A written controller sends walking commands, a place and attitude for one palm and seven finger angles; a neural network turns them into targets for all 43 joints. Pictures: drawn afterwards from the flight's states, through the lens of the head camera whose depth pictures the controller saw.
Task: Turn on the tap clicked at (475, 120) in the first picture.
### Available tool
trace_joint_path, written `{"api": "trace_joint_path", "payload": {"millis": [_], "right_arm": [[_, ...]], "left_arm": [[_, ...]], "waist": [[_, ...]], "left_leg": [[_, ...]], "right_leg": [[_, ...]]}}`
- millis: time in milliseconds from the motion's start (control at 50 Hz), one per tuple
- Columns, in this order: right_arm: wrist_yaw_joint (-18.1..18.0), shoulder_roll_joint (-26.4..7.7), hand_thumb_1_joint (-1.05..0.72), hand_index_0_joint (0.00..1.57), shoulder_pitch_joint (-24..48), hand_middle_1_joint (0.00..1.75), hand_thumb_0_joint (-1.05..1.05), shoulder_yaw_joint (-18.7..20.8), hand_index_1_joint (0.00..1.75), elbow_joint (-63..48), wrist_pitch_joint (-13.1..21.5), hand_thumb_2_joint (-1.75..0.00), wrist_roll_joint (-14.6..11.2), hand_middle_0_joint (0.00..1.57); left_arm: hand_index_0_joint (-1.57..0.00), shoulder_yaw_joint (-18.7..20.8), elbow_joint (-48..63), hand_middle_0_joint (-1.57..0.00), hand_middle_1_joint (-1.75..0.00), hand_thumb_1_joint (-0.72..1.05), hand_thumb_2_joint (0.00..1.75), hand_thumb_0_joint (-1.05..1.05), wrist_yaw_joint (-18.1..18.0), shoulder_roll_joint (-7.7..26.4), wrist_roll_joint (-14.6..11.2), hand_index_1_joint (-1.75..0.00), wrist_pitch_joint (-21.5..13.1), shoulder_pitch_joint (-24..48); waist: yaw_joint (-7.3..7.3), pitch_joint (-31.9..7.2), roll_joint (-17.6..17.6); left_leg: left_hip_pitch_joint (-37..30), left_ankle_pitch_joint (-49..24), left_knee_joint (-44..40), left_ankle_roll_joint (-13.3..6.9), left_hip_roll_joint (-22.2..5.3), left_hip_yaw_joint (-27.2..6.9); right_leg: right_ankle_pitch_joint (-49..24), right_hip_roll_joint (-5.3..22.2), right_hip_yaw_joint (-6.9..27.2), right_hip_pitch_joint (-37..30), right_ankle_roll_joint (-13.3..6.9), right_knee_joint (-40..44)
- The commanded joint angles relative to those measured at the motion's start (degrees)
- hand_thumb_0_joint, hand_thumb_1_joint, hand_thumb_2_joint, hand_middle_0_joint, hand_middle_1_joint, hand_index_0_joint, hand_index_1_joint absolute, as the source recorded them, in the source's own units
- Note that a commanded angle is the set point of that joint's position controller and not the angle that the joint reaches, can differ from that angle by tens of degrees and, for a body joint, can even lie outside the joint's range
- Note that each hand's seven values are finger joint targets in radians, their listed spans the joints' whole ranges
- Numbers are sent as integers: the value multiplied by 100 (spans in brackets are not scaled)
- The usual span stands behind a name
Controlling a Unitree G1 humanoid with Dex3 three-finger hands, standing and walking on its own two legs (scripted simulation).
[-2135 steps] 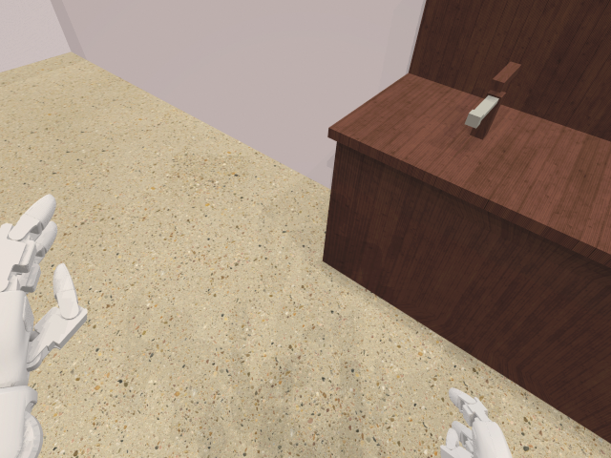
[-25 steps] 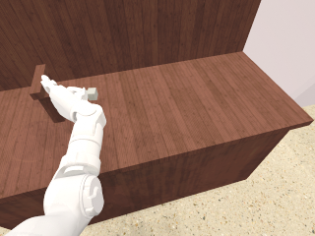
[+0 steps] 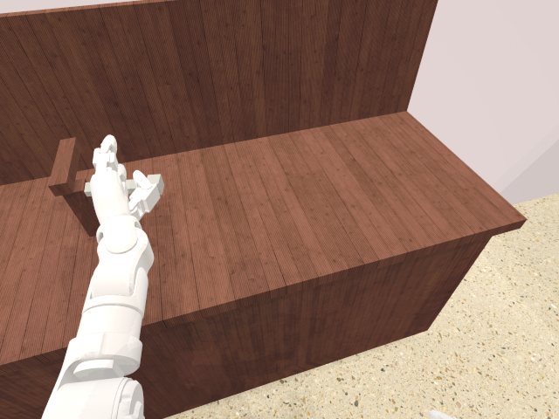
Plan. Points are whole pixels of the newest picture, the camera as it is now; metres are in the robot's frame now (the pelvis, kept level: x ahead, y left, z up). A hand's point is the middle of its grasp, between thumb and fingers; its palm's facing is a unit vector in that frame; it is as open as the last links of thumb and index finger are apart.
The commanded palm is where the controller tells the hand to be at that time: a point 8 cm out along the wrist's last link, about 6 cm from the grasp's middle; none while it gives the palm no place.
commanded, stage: draw the hand back beside the body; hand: left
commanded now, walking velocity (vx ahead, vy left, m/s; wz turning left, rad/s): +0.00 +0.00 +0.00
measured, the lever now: (155, 184) +0.51 +0.26 +0.05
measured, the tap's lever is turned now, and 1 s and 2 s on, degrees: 78 78 78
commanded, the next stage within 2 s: step back with the hand held close in 1.24 s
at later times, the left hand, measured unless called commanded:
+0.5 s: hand (98, 258) +0.27 +0.23 +0.15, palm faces +0.32 -0.92 -0.22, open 7.6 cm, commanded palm +0.23 +0.28 +0.16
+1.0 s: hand (22, 318) +0.19 +0.26 +0.17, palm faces +0.41 -0.85 -0.34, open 7.4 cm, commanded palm +0.15 +0.30 +0.18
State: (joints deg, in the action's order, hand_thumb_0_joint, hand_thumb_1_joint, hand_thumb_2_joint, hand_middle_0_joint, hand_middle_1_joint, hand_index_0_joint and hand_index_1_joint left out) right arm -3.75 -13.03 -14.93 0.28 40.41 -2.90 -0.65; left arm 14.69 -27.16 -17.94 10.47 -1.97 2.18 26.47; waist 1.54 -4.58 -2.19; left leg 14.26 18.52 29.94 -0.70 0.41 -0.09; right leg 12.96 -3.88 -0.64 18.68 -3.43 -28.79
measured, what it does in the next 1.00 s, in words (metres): stands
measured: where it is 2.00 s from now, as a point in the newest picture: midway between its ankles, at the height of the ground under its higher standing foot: outside the picture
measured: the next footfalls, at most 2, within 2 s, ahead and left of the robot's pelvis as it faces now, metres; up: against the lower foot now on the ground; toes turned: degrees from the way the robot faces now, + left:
none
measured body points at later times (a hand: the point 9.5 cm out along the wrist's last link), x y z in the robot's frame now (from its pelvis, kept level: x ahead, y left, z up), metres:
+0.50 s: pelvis -0.01 +0.01 +0.01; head -0.03 -0.02 +0.46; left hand +0.25 +0.28 +0.16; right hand +0.19 -0.20 -0.07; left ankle -0.03 +0.11 -0.73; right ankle +0.02 -0.08 -0.74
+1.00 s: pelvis +0.00 +0.02 +0.01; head -0.02 +0.00 +0.46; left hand +0.16 +0.31 +0.19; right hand +0.20 -0.19 -0.07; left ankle -0.03 +0.11 -0.73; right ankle +0.02 -0.08 -0.73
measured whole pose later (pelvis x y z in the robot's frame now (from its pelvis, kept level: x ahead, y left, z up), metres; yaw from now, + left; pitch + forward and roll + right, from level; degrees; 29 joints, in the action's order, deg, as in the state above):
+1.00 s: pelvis +0.00 +0.02 +0.01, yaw +2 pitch -5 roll -1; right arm -1.8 -12.5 -10.2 -1.0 37.1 5.6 -0.2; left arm 14.8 21.1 -5.1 19.1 -4.9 -7.7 -24.1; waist -3.8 1.5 -3.3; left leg 1.7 14.5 21.0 -1.9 2.0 -1.8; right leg 9.5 -2.2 -1.8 5.0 -2.1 -19.1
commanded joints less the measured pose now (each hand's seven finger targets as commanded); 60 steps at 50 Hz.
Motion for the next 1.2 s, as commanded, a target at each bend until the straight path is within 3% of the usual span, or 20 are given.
{"api": "trace_joint_path", "payload": {"millis": [0, 100, 140, 200, 240, 280, 380, 400, 480, 620, 660, 760, 800, 940, 960, 1000, 1040, 1100, 1160, 1180], "right_arm": [[18, -567, -90, 20, 575, 30, 0, 114, 30, -988, 296, -90, -206, 20], [11, -630, -90, 20, 917, 30, 0, 132, 30, -1197, 739, -90, -232, 20], [-1, -665, -90, 20, 913, 30, 0, 136, 30, -1123, 881, -90, -206, 20], [-10, -660, -90, 20, 930, 30, 0, 112, 30, -1007, 958, -90, -196, 20], [-14, -658, -90, 20, 1008, 30, 0, 94, 30, -969, 951, -90, -195, 20], [-7, -658, -90, 20, 1113, 30, 0, 75, 30, -983, 947, -90, -192, 20], [18, -604, -90, 20, 1292, 30, 0, 34, 30, -1113, 916, -90, -134, 20], [24, -535, -90, 20, 1319, 30, 0, 11, 30, -1161, 915, -90, -115, 20], [68, -517, -90, 20, 1344, 30, 0, 23, 30, -1250, 914, -90, -73, 20], [98, -515, -90, 20, 1323, 30, 0, 47, 30, -1275, 995, -90, -53, 20], [92, -532, -90, 20, 1326, 30, 0, 74, 30, -1268, 1022, -90, -27, 20], [104, -528, -90, 20, 1370, 30, 0, 90, 30, -1248, 1063, -90, -2, 20], [108, -519, -90, 20, 1367, 30, 0, 85, 30, -1246, 1093, -90, 9, 20], [139, -512, -90, 20, 1297, 30, 0, 116, 30, -1305, 1164, -90, 22, 20], [140, -508, -90, 20, 1306, 30, 0, 117, 30, -1277, 1160, -90, 19, 20], [130, -530, -90, 20, 1321, 30, 0, 120, 30, -1236, 1160, -90, 11, 20], [90, -539, -90, 20, 1296, 30, 0, 126, 30, -1226, 1173, -90, 5, 20], [57, -546, -90, 20, 1321, 30, 0, 126, 30, -1227, 1198, -90, 7, 20], [55, -529, -90, 20, 1312, 30, 0, 118, 30, -1248, 1238, -90, 23, 20], [60, -537, -90, 20, 1331, 30, 0, 108, 30, -1240, 1243, -90, 19, 20]], "left_arm": [[-16, 665, 1542, -16, -19, 90, 90, 0, 666, 2533, -169, -19, -583, 627], [-17, -266, 3021, -17, -20, 90, 90, 0, 999, 1852, -281, -20, -1024, 1152], [-17, -417, 2956, -17, -21, 90, 90, 0, 991, 1695, -293, -21, -1078, 973], [-17, -576, 2727, -17, -22, 90, 90, 0, 995, 1485, -265, -22, -1151, 543], [-18, -519, 2650, -18, -22, 90, 90, 0, 1004, 1505, -268, -22, -1188, 277], [-18, -326, 2839, -18, -23, 90, 90, 0, 1040, 1656, -252, -23, -1264, -34], [-18, 384, 3515, -18, -25, 90, 90, 0, 1102, 2151, -306, -25, -1353, -1031], [-18, 313, 3765, -18, -25, 90, 90, 0, 1128, 2027, -310, -25, -1374, -1122], [-19, 456, 4267, -19, -26, 90, 90, 0, 1201, 2026, -341, -26, -1303, -1828], [-19, 65, 4848, -19, -28, 90, 90, 0, 1265, 1595, -326, -28, -1262, -2485], [-20, 135, 4999, -20, -29, 90, 90, 0, 1238, 1641, -324, -29, -1278, -2748], [-20, 364, 5488, -20, -30, 90, 90, 0, 1209, 1772, -303, -30, -1324, -3332], [-20, 463, 5792, -20, -30, 90, 90, 0, 1189, 1835, -283, -30, -1367, -3510], [-20, 709, 6188, -20, -30, 90, 90, 0, 1173, 1834, -304, -30, -1353, -4734], [-20, 616, 6146, -20, -30, 90, 90, 0, 1192, 1741, -308, -30, -1341, -4647], [-20, 510, 6133, -20, -30, 90, 90, 0, 1193, 1679, -282, -30, -1338, -4321], [-20, 489, 5888, -20, -30, 90, 90, 0, 1172, 1641, -281, -30, -1300, -4266], [-20, 581, 6036, -20, -30, 90, 90, 0, 1134, 1792, -265, -30, -1349, -4028], [-20, 600, 6086, -20, -30, 90, 90, 0, 1117, 1782, -279, -30, -1362, -4214], [-20, 645, 6161, -20, -30, 90, 90, 0, 1118, 1844, -278, -30, -1358, -4214]], "waist": [[-375, -661, 3], [-108, -518, -324], [-69, -490, 92], [-64, -285, 175], [-90, -212, 450], [-186, -273, 179], [-415, -450, 88], [-434, -424, -141], [-467, -218, -130], [-402, -73, -162], [-413, -133, 167], [-488, -99, 52], [-512, -75, -384], [-566, 49, -98], [-530, 148, 44], [-465, 312, -183], [-438, 418, 22], [-466, 188, -205], [-518, -51, 77], [-507, -54, -171]], "left_leg": [[311, -1138, -778, -137, -13, 105], [-586, -1081, -1005, -146, -16, 42], [-705, -923, -1045, -172, -15, -15], [-770, -640, -1143, -169, 17, -45], [-686, -432, -1195, -183, 46, -56], [-741, -462, -1264, -160, 65, -77], [-728, -1016, -1363, -110, 21, -102], [-757, -1146, -1389, -83, 24, -96], [-802, -1560, -1370, -63, -32, -101], [-989, -1624, -1348, -45, -77, -136], [-1019, -1654, -1320, -74, -78, -141], [-970, -1787, -1279, -40, -73, -189], [-931, -1765, -1282, 8, -64, -222], [-781, -1978, -1180, 55, -138, -253], [-770, -1974, -1164, 38, -143, -246], [-761, -1775, -1169, 50, -136, -272], [-724, -1524, -1157, 8, -129, -267], [-785, -1382, -1160, -6, -84, -295], [-817, -1580, -1157, -5, -79, -312], [-835, -1619, -1145, 11, -81, -308]], "right_leg": [[-1533, 518, 299, -2123, 199, 508], [-1020, 397, 263, -1577, 163, 968], [-799, 368, 254, -1481, 188, 1062], [-389, 375, 214, -1329, 193, 1179], [-127, 393, 223, -1358, 206, 1264], [-142, 400, 183, -1476, 169, 1275], [-755, 405, 129, -1997, 125, 1177], [-890, 400, 114, -2047, 105, 1148], [-1270, 394, 96, -2061, 94, 1182], [-1168, 382, 79, -1887, 102, 1235], [-1212, 379, 63, -1911, 122, 1229], [-1234, 397, 39, -1947, 108, 1170], [-1143, 406, 41, -1954, 77, 1163], [-1268, 408, -2, -1906, 87, 1063], [-1268, 403, -3, -1814, 95, 1067], [-1047, 393, 5, -1627, 88, 1091], [-861, 403, 3, -1504, 114, 1102], [-733, 395, 20, -1575, 97, 1074], [-912, 406, -1, -1770, 99, 1014], [-935, 410, 24, -1764, 90, 1003]]}}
